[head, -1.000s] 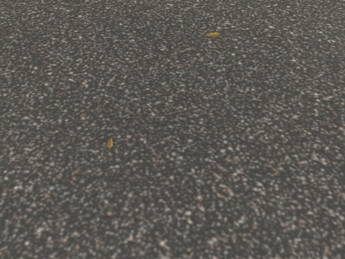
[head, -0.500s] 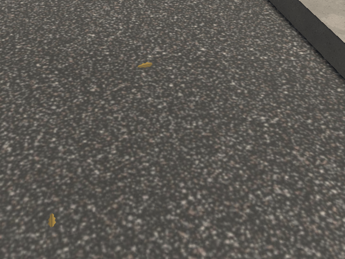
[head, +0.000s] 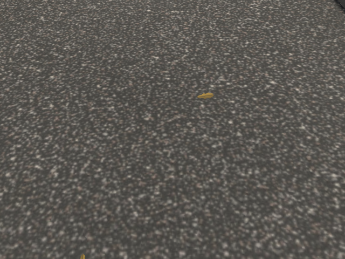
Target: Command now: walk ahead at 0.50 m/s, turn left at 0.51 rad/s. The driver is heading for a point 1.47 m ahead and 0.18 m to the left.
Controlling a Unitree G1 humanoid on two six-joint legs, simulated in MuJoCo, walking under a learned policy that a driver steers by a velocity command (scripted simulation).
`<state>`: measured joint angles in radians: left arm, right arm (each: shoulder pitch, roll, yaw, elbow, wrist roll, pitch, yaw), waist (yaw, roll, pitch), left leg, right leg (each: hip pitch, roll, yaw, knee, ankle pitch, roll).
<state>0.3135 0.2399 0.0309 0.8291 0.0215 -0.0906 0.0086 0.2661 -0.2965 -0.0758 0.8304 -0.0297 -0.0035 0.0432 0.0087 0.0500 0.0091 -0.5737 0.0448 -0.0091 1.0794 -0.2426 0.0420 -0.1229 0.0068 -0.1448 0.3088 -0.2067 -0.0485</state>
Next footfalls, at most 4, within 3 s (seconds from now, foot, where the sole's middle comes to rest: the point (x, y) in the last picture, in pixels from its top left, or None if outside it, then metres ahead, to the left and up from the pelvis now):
0.28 left None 0.29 0.13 -0.78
0.80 right None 0.50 0.04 -0.78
1.28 left None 0.43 0.22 -0.78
1.70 right None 0.38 0.02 -0.78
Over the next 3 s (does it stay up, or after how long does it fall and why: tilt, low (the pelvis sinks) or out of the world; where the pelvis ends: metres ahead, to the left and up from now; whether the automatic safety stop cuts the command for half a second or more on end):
stays up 1.03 0.20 -0.01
